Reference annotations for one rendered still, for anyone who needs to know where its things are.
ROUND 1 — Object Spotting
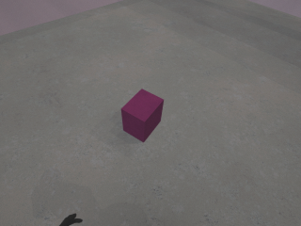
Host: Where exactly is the carton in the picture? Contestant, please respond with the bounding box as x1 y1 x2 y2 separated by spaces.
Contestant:
121 89 164 142

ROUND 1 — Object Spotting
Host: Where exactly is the left robot hand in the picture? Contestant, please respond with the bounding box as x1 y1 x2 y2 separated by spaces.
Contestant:
59 213 83 226

